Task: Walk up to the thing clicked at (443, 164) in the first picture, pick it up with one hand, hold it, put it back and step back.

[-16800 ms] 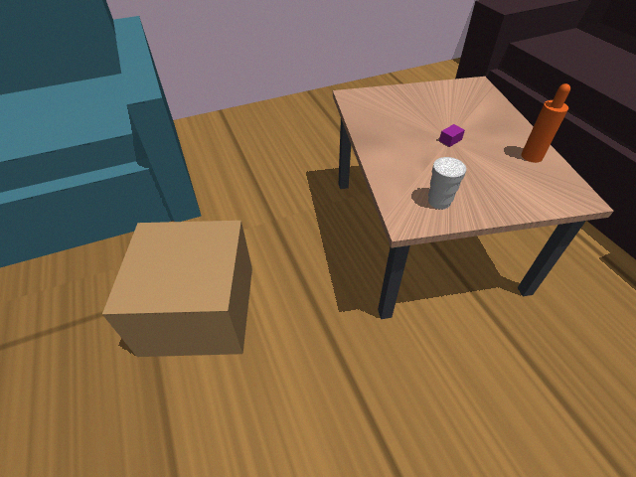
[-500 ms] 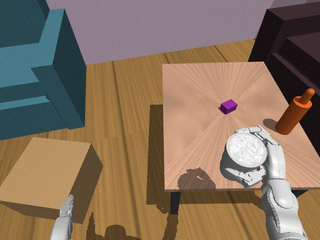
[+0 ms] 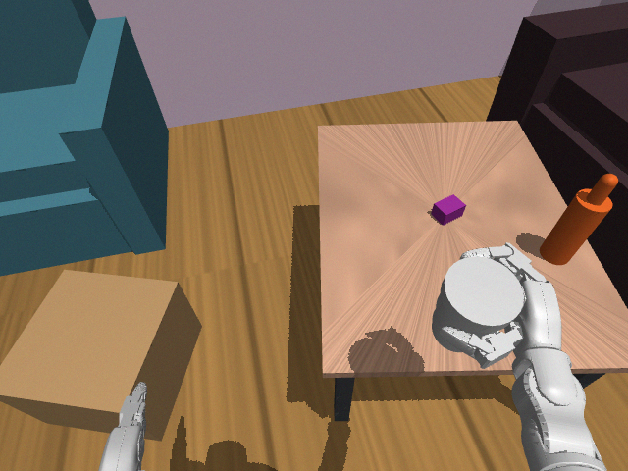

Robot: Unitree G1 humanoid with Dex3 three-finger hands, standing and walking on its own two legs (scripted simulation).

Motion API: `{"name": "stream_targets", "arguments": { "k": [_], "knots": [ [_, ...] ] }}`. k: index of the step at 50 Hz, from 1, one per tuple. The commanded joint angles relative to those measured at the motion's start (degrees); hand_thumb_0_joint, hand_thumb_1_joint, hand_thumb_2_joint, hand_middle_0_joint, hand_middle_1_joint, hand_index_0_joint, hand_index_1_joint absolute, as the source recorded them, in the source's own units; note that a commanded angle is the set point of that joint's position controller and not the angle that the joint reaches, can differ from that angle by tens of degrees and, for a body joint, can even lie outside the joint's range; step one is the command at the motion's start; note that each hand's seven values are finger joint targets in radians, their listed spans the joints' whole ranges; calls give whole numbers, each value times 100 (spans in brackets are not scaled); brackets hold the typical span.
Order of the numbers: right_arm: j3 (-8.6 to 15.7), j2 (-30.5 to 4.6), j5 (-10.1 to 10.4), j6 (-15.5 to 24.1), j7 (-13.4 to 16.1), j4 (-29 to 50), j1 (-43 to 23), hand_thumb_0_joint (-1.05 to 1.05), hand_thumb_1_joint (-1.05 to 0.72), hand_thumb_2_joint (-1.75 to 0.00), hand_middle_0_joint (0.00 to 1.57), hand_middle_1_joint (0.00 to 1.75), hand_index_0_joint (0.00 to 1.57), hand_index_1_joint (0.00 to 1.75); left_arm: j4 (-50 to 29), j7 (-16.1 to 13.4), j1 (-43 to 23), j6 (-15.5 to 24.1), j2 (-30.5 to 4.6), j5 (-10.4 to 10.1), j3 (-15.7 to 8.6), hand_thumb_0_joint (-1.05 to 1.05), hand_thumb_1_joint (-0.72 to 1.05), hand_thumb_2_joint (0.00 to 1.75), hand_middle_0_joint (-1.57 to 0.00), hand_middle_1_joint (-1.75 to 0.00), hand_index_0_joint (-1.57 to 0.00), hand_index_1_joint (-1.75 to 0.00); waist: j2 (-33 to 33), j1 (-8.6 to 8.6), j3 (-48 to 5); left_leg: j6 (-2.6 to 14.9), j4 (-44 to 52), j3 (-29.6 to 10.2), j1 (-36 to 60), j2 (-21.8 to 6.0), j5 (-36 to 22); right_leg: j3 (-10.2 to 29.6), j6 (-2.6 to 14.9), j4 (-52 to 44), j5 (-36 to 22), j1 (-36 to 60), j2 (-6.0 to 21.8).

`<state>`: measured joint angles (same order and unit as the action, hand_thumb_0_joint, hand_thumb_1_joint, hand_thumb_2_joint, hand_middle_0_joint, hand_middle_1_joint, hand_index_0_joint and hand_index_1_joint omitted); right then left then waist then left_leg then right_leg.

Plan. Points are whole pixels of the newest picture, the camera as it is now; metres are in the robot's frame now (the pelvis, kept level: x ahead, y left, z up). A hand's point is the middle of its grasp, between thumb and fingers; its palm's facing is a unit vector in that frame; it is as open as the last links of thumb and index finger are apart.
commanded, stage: hold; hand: right
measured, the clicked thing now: (467, 311) +0.33 -0.16 +0.03
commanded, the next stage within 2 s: crouch in 0.30 s
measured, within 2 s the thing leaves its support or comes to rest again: neither
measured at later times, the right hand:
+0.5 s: hand (477, 303) +0.32 -0.16 +0.05, palm faces +0.07 +1.00 -0.02, open 11.2 cm
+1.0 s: hand (451, 282) +0.41 -0.17 -0.03, palm faces +0.09 +1.00 +0.00, open 11.2 cm
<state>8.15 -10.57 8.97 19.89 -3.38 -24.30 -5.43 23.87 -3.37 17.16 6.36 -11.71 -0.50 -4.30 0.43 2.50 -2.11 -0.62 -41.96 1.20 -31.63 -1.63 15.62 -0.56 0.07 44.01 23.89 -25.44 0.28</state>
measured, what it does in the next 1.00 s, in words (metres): stands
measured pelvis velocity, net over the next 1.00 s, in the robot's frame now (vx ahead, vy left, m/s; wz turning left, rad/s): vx -0.03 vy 0.00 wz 0.01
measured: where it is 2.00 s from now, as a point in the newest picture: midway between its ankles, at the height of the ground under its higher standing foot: outside the picture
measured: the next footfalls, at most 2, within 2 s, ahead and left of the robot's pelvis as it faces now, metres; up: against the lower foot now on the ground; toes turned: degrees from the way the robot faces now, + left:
none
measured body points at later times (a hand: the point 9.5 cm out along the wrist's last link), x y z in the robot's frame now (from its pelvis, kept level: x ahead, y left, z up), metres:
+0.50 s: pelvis +0.00 +0.00 +0.00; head +0.03 +0.00 +0.45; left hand +0.16 +0.26 -0.06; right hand +0.31 -0.21 +0.06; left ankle +0.06 +0.13 -0.71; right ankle -0.01 -0.12 -0.71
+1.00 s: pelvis -0.03 +0.00 -0.05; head +0.08 -0.03 +0.39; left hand +0.13 +0.27 -0.06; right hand +0.40 -0.22 -0.03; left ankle +0.06 +0.13 -0.71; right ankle -0.01 -0.12 -0.71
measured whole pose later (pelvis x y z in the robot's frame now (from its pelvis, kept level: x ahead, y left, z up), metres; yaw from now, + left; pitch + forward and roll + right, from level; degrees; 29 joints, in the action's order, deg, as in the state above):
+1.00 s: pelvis -0.03 +0.00 -0.05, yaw +0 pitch +16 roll +0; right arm 18.6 -16.9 4.3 29.4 -3.6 -53.5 -31.0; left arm 10.0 -1.4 20.5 9.1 -12.9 3.1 -4.2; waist 3.2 9.0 -4.5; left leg -0.5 -57.6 0.8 -55.1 -1.4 18.8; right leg -0.6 0.2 61.8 28.9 -49.3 0.7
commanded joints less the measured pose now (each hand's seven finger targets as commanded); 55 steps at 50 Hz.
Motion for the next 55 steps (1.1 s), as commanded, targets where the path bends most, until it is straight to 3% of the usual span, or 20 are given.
{"name": "stream_targets", "arguments": {
  "k": [1,5,7,11,16,17,19,22,26,27,33,35,37,39,43,45,46,48,51,55],
  "knots": [
    [295,-801,103,571,-10,1678,-1812,0,-5,-129,124,142,130,142,-1098,-65,-245,338,-876,-34,-378,0,-54,5,-4,-5,-5,-4,-173,-18,-1788,60,399,32,1364,70,-1120,86,-15,-715,-1425,257,-56],
    [346,-768,111,558,38,1582,-1646,0,-7,-131,126,144,131,144,-829,-29,-227,314,-638,-32,-222,0,-54,5,-4,-5,-4,-4,-168,-94,-1402,54,452,11,1290,62,-867,61,6,-742,-1112,-54,-71],
    [223,-679,107,574,16,1660,-1612,0,-5,-131,125,144,131,144,-994,-43,-344,342,-869,-25,-415,0,-54,5,-4,-5,-4,-5,-128,17,-1466,58,441,43,1205,96,-726,111,8,-784,-987,2,-29],
    [159,-604,127,575,-19,1681,-1472,0,-5,-132,126,145,132,145,-1065,-20,-361,309,-643,-41,-157,0,-54,5,-4,-5,-5,-5,-57,-41,-1590,61,389,52,1379,88,-1073,99,-15,-706,-1384,48,-38],
    [385,-845,120,551,7,1694,-1728,0,-7,-131,126,144,132,144,-1053,-91,-227,295,-971,-38,-481,0,-54,5,-4,-5,-4,-4,16,34,-1748,46,399,36,1360,77,-1074,104,14,-711,-1298,123,-37],
    [189,-681,111,535,-8,1736,-1641,0,-8,-131,127,144,132,144,-1034,-64,-164,285,-791,-42,-310,0,-55,5,-4,-5,-4,-5,-43,16,-1628,48,420,35,1345,69,-1011,87,11,-732,-1248,129,-50],
    [87,-537,124,475,-39,1427,-1517,0,-7,-131,125,143,131,143,-854,-81,-1,299,-941,-43,-475,0,-54,4,-4,-5,-5,-4,24,100,-1417,54,388,75,1169,92,-1049,121,-3,-730,-1351,123,-29],
    [120,-643,103,495,-31,1719,-1872,0,-10,-124,122,137,127,137,-873,-43,-178,296,-549,-55,-117,0,-52,4,-4,-5,-5,-4,-109,25,-1520,69,370,54,1199,80,-1058,111,-6,-715,-1391,181,-29],
    [528,-803,112,450,50,1028,-1861,0,-8,-125,123,139,128,139,-757,-35,-243,296,-850,-11,-402,0,-52,3,-4,-5,-5,-4,30,57,-1100,24,471,5,952,53,-523,79,58,-711,-694,-285,-51],
    [401,-696,89,482,39,948,-1851,0,-8,-126,123,139,128,139,-691,-31,-254,295,-903,0,-496,0,-52,3,-4,-5,-5,-4,151,107,-1078,23,435,-35,860,40,-425,93,70,-674,-600,-334,-45],
    [602,-900,-14,906,-35,200,-3061,0,-4,-126,120,138,126,138,-1290,-28,-513,406,-707,70,-261,0,-53,3,-5,-5,-5,-4,343,308,-1784,-12,36,-197,701,-13,-598,108,117,-132,-668,-734,-65],
    [565,-872,-45,1030,-83,-159,-3289,0,-4,-126,120,138,126,138,-1616,-61,-451,500,-1013,102,-485,0,-53,3,-5,-5,-6,-4,306,425,-1982,-8,-140,-173,506,16,-610,137,104,-2,-665,-759,-59],
    [762,-1186,-93,1156,-109,-382,-3616,0,-7,-127,121,138,126,138,-1540,-22,-34,495,-768,129,-267,0,-53,4,-5,-5,-6,-4,-10,412,-2021,9,-272,-239,287,-4,-514,95,86,180,-583,-950,-90],
    [867,-1294,-146,1282,-89,-370,-4050,0,-6,-127,121,139,126,139,-1713,-2,90,551,-808,183,-342,0,-53,3,-5,-5,-6,-5,-93,441,-2498,13,-461,-286,325,-16,-607,86,68,361,-607,-1128,-109],
    [1093,-1499,-240,1391,-25,-1094,-4381,0,-9,-129,123,141,128,141,-1817,75,516,580,-816,255,-343,0,-53,3,-5,-6,-6,-5,-338,468,-2340,51,-741,-203,-240,65,-389,112,38,562,-457,-1514,-104],
    [1072,-1481,-338,1462,-18,-1300,-4639,0,-8,-131,124,143,130,143,-2332,103,249,621,-869,285,-383,0,-53,4,-5,-6,-6,-5,-424,532,-2916,87,-928,-219,-234,68,-672,102,9,784,-745,-1456,-98],
    [1197,-1625,-358,1461,-16,-1548,-4764,0,-9,-131,124,142,129,142,-2377,77,299,628,-1193,296,-667,0,-53,4,-5,-6,-6,-5,-346,626,-2858,100,-1020,-106,-521,132,-572,183,3,808,-765,-1471,-52],
    [1239,-1666,-409,1515,-36,-1751,-4854,0,-10,-130,123,141,128,141,-2421,154,483,582,-975,329,-442,0,-53,4,-5,-6,-6,-5,-380,534,-2854,106,-1102,-159,-432,109,-526,131,14,936,-632,-1869,-85],
    [1318,-1813,-449,1599,-20,-1727,-5324,0,-12,-129,123,140,128,140,-2966,160,306,603,-1250,346,-676,0,-53,4,-5,-6,-6,-5,-410,636,-3354,122,-1279,-91,-434,148,-513,192,-17,1057,-709,-1836,-49],
    [1367,-1795,-523,1609,-14,-2351,-5316,0,-13,-128,123,139,127,139,-2849,228,658,531,-1130,364,-577,0,-51,3,-5,-6,-6,-4,-543,663,-3011,154,-1487,-16,-982,201,-362,261,-67,1197,-818,-2073,-5]
  ]
}}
